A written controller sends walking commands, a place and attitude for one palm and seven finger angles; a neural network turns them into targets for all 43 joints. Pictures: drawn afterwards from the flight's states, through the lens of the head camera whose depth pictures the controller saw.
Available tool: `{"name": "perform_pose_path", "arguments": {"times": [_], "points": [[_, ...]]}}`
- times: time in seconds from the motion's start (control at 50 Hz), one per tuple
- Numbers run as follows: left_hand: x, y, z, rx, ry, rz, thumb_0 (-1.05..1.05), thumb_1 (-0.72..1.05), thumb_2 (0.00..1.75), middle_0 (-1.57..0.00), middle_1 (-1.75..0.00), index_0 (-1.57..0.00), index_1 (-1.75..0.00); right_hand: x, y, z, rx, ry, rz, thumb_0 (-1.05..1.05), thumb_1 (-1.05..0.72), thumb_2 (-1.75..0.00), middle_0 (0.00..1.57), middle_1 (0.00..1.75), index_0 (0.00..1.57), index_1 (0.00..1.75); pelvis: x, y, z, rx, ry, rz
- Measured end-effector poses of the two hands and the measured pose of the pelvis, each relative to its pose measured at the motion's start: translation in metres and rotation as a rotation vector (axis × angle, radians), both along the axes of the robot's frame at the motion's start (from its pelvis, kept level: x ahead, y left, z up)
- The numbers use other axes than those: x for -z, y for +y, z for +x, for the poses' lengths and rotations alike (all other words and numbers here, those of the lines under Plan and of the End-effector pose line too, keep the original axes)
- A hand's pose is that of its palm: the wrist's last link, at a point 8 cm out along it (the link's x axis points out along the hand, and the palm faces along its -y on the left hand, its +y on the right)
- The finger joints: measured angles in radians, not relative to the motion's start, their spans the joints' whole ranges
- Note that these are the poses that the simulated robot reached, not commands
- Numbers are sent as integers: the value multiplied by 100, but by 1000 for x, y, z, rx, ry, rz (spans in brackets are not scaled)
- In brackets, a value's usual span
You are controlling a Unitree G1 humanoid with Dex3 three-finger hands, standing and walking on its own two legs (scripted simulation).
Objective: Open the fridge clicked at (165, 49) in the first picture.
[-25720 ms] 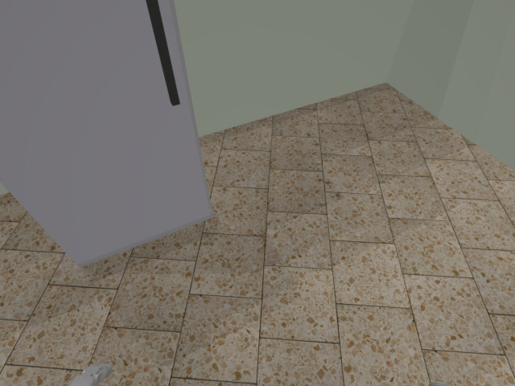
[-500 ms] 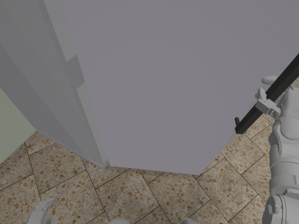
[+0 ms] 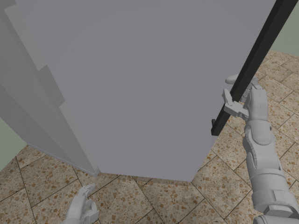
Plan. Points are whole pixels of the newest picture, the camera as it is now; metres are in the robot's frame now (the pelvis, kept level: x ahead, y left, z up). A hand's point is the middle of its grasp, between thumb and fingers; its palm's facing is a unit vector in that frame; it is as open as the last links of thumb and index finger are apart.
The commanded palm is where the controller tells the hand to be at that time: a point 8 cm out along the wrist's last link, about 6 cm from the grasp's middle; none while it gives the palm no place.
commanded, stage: stop walking and hold the door back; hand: right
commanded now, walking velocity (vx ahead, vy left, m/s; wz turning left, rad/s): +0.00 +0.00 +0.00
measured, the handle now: (243, 70) +0.43 -0.20 +0.21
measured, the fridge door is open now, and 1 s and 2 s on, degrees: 72 69 69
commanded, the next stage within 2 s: loosen the grip on the handle in 0.26 s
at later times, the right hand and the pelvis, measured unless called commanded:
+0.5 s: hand (231, 90) +0.43 -0.19 +0.14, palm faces +0.16 +0.98 -0.12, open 6.6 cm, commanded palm +0.37 -0.22 +0.14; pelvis -0.01 +0.02 +0.00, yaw +1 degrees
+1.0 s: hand (233, 101) +0.42 -0.21 +0.11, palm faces +0.19 +0.97 -0.17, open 14.3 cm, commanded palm +0.38 -0.24 +0.13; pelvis +0.04 +0.02 -0.01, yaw +1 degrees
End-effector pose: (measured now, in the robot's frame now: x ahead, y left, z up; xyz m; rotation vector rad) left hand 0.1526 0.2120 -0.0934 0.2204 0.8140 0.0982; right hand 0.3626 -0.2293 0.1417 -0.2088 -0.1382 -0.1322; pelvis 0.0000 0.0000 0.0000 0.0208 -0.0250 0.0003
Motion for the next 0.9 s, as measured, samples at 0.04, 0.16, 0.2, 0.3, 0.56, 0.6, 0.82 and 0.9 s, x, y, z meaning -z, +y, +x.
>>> {"name": "perform_pose_path", "arguments": {"times": [0.04, 0.16, 0.2, 0.3, 0.56, 0.6, 0.82, 0.9], "points": [[-2, 6, -6, -7, 5, 22, 1, 90, 90, -20, -30, -21, -30, 0, 0, 2, 3, 11, 8, -8, -61, -81, 46, 140, 41, 140, 0, 0, -3, 1, 0, 0], [-2, 31, -31, -51, 43, 72, 1, 90, 90, -20, -30, -21, -30, 0, 2, 10, 30, 40, 21, -9, -64, -83, 46, 140, 40, 140, -1, 4, -11, 5, 2, 0], [-1, 39, -42, -72, 62, 84, 1, 90, 90, -20, -30, -21, -30, 0, 2, 13, 39, 48, 22, -9, -64, -83, 46, 140, 40, 140, -1, 5, -12, 5, 3, 2], [2, 57, -68, -129, 114, 105, 1, 90, 90, -20, -30, -21, -30, -1, 2, 18, 46, 57, 22, -9, -66, -82, 46, 140, 38, 140, -2, 8, -12, 2, 5, 4], [-13, 82, -93, -158, 62, 95, 1, 90, 90, -20, -30, -21, -30, -7, -10, 30, 50, 59, 89, -4, -36, -68, 44, 138, 37, 137, -1, 18, -12, -21, 51, -18], [-12, 84, -90, -154, 56, 88, 1, 90, 90, -20, -30, -21, -30, -6, -9, 27, 55, 44, 48, -3, -23, -60, 43, 137, 34, 135, 0, 19, -10, -24, 54, -19], [-6, 75, -49, -109, 65, 77, 1, 90, 90, -20, -30, -21, -30, 28, -20, 26, 65, 70, 57, -1, 42, -27, 38, 131, 35, 130, 4, 23, 10, -31, 88, -13], [-3, 68, -27, -84, 56, 66, 1, 90, 90, -20, -30, -21, -30, 30, -26, 28, 63, 62, 14, -1, 49, -23, 38, 128, 33, 126, 5, 21, 22, -26, 108, -10]]}}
